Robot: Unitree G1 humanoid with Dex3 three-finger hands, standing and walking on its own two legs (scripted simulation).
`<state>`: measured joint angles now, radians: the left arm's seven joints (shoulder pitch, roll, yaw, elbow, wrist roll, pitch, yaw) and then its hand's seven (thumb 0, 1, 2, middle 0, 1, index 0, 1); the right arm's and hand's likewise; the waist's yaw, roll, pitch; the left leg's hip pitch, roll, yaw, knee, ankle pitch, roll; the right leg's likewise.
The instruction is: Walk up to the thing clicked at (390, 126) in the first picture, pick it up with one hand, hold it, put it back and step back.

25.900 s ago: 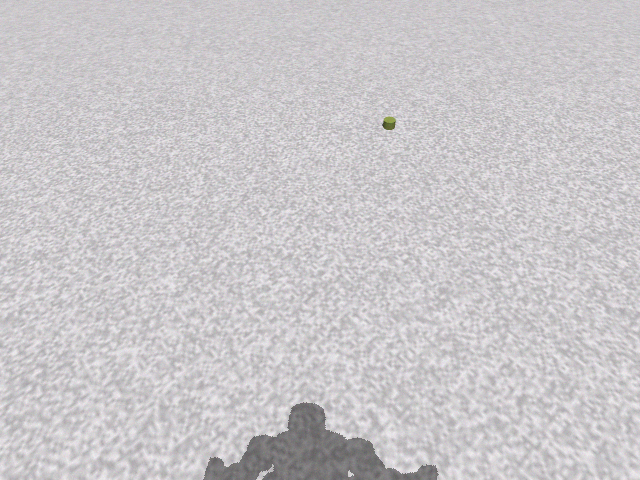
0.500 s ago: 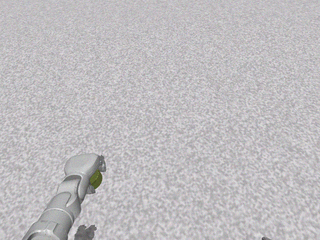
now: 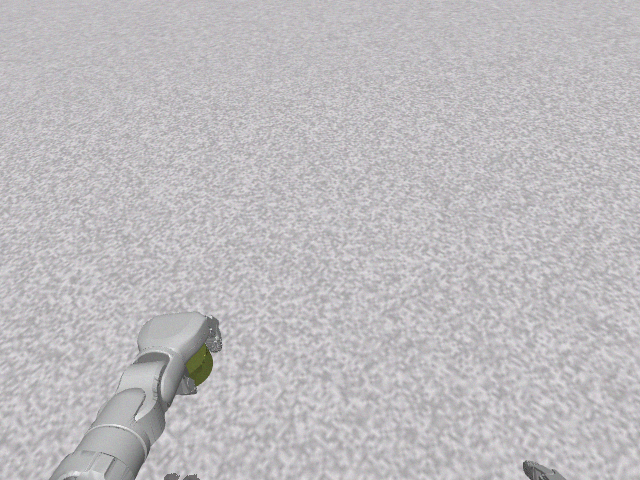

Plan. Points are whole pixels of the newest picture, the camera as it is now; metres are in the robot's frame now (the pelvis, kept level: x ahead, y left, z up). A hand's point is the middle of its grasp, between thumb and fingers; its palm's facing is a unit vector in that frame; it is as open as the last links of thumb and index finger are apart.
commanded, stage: hold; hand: left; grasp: from above
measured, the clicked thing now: (186, 360) +0.32 +0.24 -0.08
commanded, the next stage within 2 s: crouch in 1.34 s
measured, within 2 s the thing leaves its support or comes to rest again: neither
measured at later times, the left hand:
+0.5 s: hand (184, 378) +0.27 +0.22 -0.04, palm faces -0.45 -0.06 -0.89, open 8.2 cm
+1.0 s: hand (181, 379) +0.27 +0.22 -0.03, palm faces -0.45 -0.06 -0.89, open 8.3 cm
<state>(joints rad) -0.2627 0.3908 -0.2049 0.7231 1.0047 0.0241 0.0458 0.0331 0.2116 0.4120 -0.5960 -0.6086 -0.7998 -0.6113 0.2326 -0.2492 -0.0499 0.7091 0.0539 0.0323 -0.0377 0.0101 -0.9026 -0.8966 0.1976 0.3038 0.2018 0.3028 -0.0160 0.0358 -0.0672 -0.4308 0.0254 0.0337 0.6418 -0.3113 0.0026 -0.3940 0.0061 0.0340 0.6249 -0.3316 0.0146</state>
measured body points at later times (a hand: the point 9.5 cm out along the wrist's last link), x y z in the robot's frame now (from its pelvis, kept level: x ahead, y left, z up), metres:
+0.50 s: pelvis -0.02 -0.01 +0.01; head +0.00 -0.03 +0.46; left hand +0.29 +0.22 +0.01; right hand +0.12 -0.27 -0.11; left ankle +0.01 +0.12 -0.72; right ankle -0.01 -0.13 -0.72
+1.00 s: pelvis -0.02 -0.01 +0.01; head -0.01 -0.03 +0.46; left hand +0.29 +0.22 +0.02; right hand +0.13 -0.26 -0.10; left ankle +0.01 +0.12 -0.72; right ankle -0.01 -0.13 -0.72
